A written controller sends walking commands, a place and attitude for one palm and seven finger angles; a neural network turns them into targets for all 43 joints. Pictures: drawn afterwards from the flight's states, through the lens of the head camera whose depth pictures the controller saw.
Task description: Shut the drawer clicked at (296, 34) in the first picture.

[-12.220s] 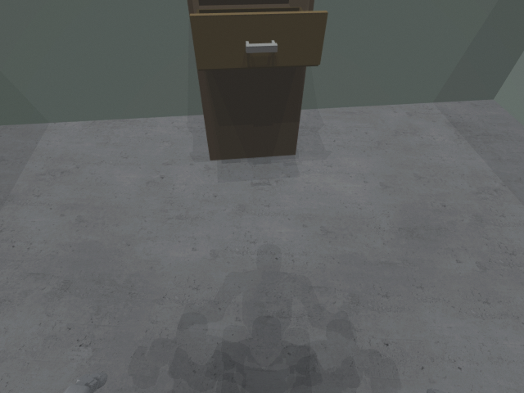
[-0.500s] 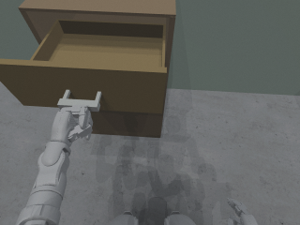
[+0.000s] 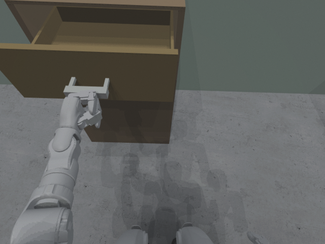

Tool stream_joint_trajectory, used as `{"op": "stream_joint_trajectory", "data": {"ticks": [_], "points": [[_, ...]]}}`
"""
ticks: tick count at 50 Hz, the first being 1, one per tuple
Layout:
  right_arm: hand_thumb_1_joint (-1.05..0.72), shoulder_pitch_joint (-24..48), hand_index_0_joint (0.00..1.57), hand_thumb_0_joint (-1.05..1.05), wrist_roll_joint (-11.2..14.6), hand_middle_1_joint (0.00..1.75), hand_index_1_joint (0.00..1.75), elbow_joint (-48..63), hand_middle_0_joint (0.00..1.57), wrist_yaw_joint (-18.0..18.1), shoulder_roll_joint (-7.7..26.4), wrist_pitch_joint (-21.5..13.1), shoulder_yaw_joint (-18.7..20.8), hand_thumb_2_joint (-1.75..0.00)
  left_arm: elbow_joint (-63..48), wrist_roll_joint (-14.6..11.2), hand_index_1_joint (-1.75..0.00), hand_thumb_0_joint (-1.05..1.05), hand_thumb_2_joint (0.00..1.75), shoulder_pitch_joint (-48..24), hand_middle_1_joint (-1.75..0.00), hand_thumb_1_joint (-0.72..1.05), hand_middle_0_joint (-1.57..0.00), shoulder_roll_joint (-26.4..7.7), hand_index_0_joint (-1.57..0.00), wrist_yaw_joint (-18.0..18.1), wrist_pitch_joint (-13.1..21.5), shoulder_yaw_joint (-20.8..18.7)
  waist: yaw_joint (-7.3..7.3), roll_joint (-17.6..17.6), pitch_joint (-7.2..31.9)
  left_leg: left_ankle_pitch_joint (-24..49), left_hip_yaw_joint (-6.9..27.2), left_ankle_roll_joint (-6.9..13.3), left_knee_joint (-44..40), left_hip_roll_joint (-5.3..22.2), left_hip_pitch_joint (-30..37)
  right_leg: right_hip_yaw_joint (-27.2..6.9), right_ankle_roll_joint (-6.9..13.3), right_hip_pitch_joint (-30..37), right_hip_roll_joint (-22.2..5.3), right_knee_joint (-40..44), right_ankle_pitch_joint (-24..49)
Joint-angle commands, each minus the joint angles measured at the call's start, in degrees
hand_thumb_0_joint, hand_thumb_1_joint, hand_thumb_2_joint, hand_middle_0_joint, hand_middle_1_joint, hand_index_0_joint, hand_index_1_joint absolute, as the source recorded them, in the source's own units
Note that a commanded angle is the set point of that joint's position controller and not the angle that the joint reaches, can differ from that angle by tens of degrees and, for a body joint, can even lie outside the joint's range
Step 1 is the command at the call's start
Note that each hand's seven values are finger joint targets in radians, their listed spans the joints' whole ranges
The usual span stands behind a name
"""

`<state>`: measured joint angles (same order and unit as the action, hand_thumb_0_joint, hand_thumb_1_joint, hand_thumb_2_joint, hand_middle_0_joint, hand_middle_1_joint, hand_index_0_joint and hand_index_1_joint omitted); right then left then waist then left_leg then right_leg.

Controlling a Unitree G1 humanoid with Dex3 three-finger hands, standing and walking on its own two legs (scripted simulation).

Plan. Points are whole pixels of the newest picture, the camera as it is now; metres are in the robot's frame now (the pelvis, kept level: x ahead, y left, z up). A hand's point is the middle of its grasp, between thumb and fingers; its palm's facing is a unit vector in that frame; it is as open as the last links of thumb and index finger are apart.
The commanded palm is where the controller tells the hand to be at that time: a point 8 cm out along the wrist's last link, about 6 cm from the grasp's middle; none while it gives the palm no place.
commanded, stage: push the drawer shut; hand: left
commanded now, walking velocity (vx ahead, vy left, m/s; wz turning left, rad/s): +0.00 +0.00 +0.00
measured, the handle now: (88, 86) +0.50 +0.19 +0.07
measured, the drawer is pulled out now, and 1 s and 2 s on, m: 0.19 0.07 0.00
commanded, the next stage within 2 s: pull the fist back off the drawer in 1.90 s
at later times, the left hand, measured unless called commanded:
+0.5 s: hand (103, 94) +0.48 +0.15 +0.06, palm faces -0.03 -1.00 -0.03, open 3.4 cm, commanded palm +0.47 +0.20 +0.06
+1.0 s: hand (108, 75) +0.55 +0.14 +0.06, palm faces -0.01 -1.00 -0.03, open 3.4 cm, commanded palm +0.55 +0.19 +0.06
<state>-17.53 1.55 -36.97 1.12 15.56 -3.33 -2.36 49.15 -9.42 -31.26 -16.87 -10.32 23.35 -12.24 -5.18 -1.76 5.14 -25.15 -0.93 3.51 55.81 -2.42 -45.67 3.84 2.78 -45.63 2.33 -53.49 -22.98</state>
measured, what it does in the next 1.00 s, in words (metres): stands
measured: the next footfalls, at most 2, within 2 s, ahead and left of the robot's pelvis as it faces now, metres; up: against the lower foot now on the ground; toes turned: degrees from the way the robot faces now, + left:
none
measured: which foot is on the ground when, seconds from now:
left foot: down 0.00-1.00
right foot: down 0.00-1.00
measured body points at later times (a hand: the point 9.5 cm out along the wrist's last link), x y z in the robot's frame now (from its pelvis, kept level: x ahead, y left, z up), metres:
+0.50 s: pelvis +0.00 +0.00 -0.01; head +0.11 +0.01 +0.43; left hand +0.48 +0.20 +0.06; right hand +0.03 -0.26 -0.13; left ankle +0.02 +0.08 -0.68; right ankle +0.03 -0.09 -0.68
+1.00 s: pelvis +0.01 +0.00 -0.02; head +0.15 +0.01 +0.41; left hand +0.55 +0.20 +0.06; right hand -0.02 -0.26 -0.13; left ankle +0.02 +0.08 -0.68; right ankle +0.03 -0.09 -0.68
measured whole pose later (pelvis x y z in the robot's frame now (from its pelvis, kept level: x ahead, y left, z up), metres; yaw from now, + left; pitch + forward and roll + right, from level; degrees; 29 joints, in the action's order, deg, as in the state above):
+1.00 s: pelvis +0.01 +0.00 -0.02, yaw -1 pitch +24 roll -3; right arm -22.9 -1.7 -37.3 -1.0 16.5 1.2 -3.4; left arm 73.6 -2.3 -59.7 -28.7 -7.9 23.0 -20.5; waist -12.5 -2.4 5.8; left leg -27.1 0.0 3.5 61.6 -1.0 -58.5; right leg 5.1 3.0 -57.4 3.7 -56.9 -23.7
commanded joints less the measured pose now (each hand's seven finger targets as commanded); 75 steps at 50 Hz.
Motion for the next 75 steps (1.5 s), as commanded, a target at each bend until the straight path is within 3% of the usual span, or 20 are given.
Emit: {"op": "stream_joint_trajectory", "data": {"ticks": [1,4,7,9,17,18,21,24,29,32,35,39,41,44,50,54,59,67,71,75], "points": [[-0.90,-4.1,0.20,0.00,-0.2,0.30,0.30,4.4,0.20,0.6,8.6,-1.1,3.3,-0.90,-10.2,-0.7,-1.60,0.00,0.90,-32.7,-1.60,0.90,-1.40,-10.3,-1.40,1.4,5.0,-1.9,-3.16,-0.8,20.9,9.3,4.8,-2.0,-7.9,2.4,11.8,-4.0,-1.3,7.6,-0.9,7.0,7.4],[-0.90,-5.3,0.20,0.00,-0.5,0.30,0.30,4.3,0.20,0.4,9.1,-0.7,3.6,-0.90,-9.2,0.1,-1.60,0.00,0.90,-34.5,-1.60,0.90,-1.40,-13.5,-1.40,1.8,6.0,-4.3,-2.46,-2.0,23.3,11.1,5.2,-2.2,-7.4,2.5,13.0,-3.7,-0.9,7.4,-0.8,5.9,8.4],[-0.90,-5.9,0.20,0.00,-0.8,0.30,0.30,3.8,0.20,0.0,8.8,-0.3,3.6,-0.90,-7.6,0.6,-1.60,0.00,0.90,-37.6,-1.60,0.90,-1.40,-10.3,-1.40,1.9,6.6,-1.8,-3.60,-3.0,24.0,13.2,6.0,-2.7,-7.2,2.9,15.7,-3.0,-1.0,4.4,-0.6,5.4,9.0],[-0.90,-6.6,0.20,0.00,-1.0,0.30,0.30,3.9,0.20,-0.2,9.2,0.0,3.8,-0.90,-6.5,0.6,-1.60,0.00,0.90,-36.7,-1.60,0.90,-1.40,-11.3,-1.40,2.2,6.8,-2.9,-3.14,-2.5,25.0,14.7,6.1,-2.8,-6.8,2.9,16.0,-2.9,-0.8,4.6,-0.4,5.0,9.8],[-0.90,-8.3,0.20,0.00,-1.3,0.30,0.30,3.4,0.20,-0.5,9.4,1.5,3.6,-0.90,-1.2,2.3,-1.60,0.00,0.90,-42.4,-1.60,0.90,-1.40,-15.7,-1.40,2.3,7.2,-5.5,-4.05,-2.7,24.7,12.5,5.4,-2.2,-5.8,2.8,12.2,-3.7,-1.0,4.4,-0.2,4.9,8.9],[-0.90,-8.4,0.20,0.00,-1.3,0.30,0.30,3.4,0.20,-0.6,9.2,1.6,3.4,-0.90,-0.5,2.3,-1.60,0.00,0.90,-43.9,-1.60,0.90,-1.40,-13.9,-1.40,2.1,7.1,-4.0,-4.95,-2.3,24.1,12.3,5.6,-2.1,-5.7,2.8,12.0,-3.6,-1.0,3.7,-0.2,4.9,8.8],[-0.90,-9.6,0.20,0.00,-1.6,0.30,0.30,3.0,0.20,-0.7,9.7,1.9,3.7,-0.90,-0.2,2.2,-1.60,0.00,0.90,-46.3,-1.60,0.90,-1.40,-15.4,-1.40,1.9,7.2,-5.2,-5.21,-4.1,26.8,15.0,5.8,-2.3,-4.8,2.9,14.1,-3.5,-1.0,2.9,0.0,4.3,10.3],[-0.90,-10.2,0.20,0.00,-1.8,0.30,0.30,2.5,0.20,-0.7,9.9,2.1,3.5,-0.90,2.4,2.3,-1.60,0.00,0.90,-47.3,-1.60,0.90,-1.40,-17.3,-1.40,1.8,6.9,-6.7,-5.55,-3.7,25.4,13.5,5.8,-2.1,-4.5,2.9,12.1,-3.5,-1.0,2.4,0.1,4.5,9.3],[-0.90,-11.7,0.20,0.00,-2.2,0.30,0.30,2.2,0.20,-0.9,10.2,2.6,3.5,-0.90,3.5,3.5,-1.60,0.00,0.90,-51.0,-1.60,0.90,-1.40,-18.6,-1.40,2.4,6.8,-6.9,-6.66,-4.3,26.9,14.0,6.2,-2.0,-3.7,3.1,12.0,-3.5,-1.1,1.1,0.3,4.1,9.1],[-0.90,-12.1,0.20,0.00,-2.3,0.30,0.30,2.1,0.20,-1.0,10.1,2.9,3.3,-0.90,3.9,3.9,-1.60,0.00,0.90,-53.4,-1.60,0.90,-1.40,-19.1,-1.40,2.4,6.5,-6.5,-7.76,-4.4,27.1,13.6,5.7,-1.6,-3.2,3.0,10.5,-4.0,-1.4,1.6,0.2,4.5,9.6],[-0.90,-13.2,0.20,0.00,-2.5,0.30,0.30,2.0,0.20,-1.1,10.5,3.3,3.3,-0.90,5.5,4.7,-1.60,0.00,0.90,-53.8,-1.60,0.90,-1.40,-20.9,-1.40,2.4,6.2,-7.7,-7.19,-6.5,28.4,15.7,6.1,-2.0,-2.8,3.1,11.9,-3.6,-1.0,0.6,0.4,3.7,10.3],[-0.90,-14.1,0.20,0.00,-2.8,0.30,0.30,1.7,0.20,-1.2,10.6,3.6,3.2,-0.90,7.0,4.8,-1.60,0.00,0.90,-57.5,-1.60,0.90,-1.40,-19.5,-1.40,2.6,5.4,-6.1,-9.28,-5.9,27.2,15.0,6.4,-1.6,-2.2,3.3,11.2,-3.5,-1.2,-1.3,0.5,4.1,9.7],[-0.90,-14.9,0.20,0.00,-3.0,0.30,0.30,1.4,0.20,-1.1,11.1,3.8,3.3,-0.90,7.6,5.2,-1.60,0.00,0.90,-58.3,-1.60,0.90,-1.40,-22.6,-1.40,2.8,5.1,-8.3,-9.19,-5.9,28.5,15.2,6.3,-1.6,-1.8,3.4,10.4,-3.6,-1.3,-0.7,0.5,4.0,9.8],[-0.90,-15.5,0.20,0.00,-3.2,0.30,0.30,1.4,0.20,-1.2,10.9,3.9,2.9,-0.90,8.0,5.5,-1.60,0.00,0.90,-60.7,-1.60,0.90,-1.40,-22.7,-1.40,2.8,4.7,-7.9,-9.94,-6.5,29.1,15.3,6.0,-1.3,-1.2,3.2,9.1,-4.0,-1.4,0.0,0.5,4.0,10.5],[-0.90,-17.1,0.20,0.00,-3.6,0.30,0.30,1.4,0.20,-1.4,11.4,4.5,2.6,-0.90,11.4,7.2,-1.60,0.00,0.90,-62.3,-1.60,0.90,-1.40,-27.7,-1.40,3.2,3.6,-10.4,-10.43,-7.7,29.4,16.6,5.9,-1.2,-0.1,3.3,7.1,-4.0,-1.3,-0.2,0.6,3.4,11.3],[-0.90,-18.3,0.20,0.00,-4.0,0.30,0.30,1.2,0.20,-1.7,11.1,5.1,2.5,-0.90,10.9,7.7,-1.60,0.00,0.90,-65.6,-1.60,0.90,-1.40,-25.3,-1.40,3.0,3.0,-7.9,-11.84,-10.7,31.4,20.2,6.5,-1.4,0.8,3.6,9.9,-3.6,-1.3,-2.4,0.7,2.9,13.5],[-0.90,-20.0,0.20,0.00,-4.3,0.30,0.30,1.2,0.20,-1.7,12.0,5.8,2.3,-0.90,13.2,8.4,-1.60,0.00,0.90,-66.7,-1.60,0.90,-1.40,-30.5,-1.40,3.1,1.4,-11.1,-12.28,-9.6,32.0,21.0,6.5,-1.0,1.7,3.8,7.8,-3.6,-1.3,-1.6,1.0,2.6,14.6],[-0.90,-22.0,0.20,0.00,-4.7,0.30,0.30,1.1,0.20,-2.0,12.3,6.8,1.8,-0.90,15.1,9.8,-1.60,0.00,0.90,-71.0,-1.60,0.90,-1.40,-32.1,-1.40,3.0,-0.3,-10.8,-13.72,-12.0,30.9,22.2,7.4,-1.4,2.2,4.4,8.2,-2.8,-1.3,-4.8,1.3,2.3,13.8],[-0.90,-23.4,0.20,0.00,-5.1,0.30,0.30,0.7,0.20,-2.4,12.5,7.1,2.1,-0.90,13.3,10.2,-1.60,0.00,0.90,-73.5,-1.60,0.90,-1.40,-32.2,-1.40,3.4,-0.5,-10.9,-14.25,-14.7,34.5,26.7,8.5,-2.0,2.9,4.8,12.4,-2.1,-1.2,-6.8,1.6,1.6,15.6],[-0.90,-24.4,0.20,0.00,-5.3,0.30,0.30,0.7,0.20,-2.7,12.6,7.4,1.9,-0.90,14.4,10.8,-1.60,0.00,0.90,-73.6,-1.60,0.90,-1.40,-34.1,-1.40,3.4,-1.1,-12.1,-14.32,-14.2,35.4,28.3,8.5,-2.0,3.3,4.8,12.0,-2.0,-1.1,-5.6,1.9,1.3,17.4]]}}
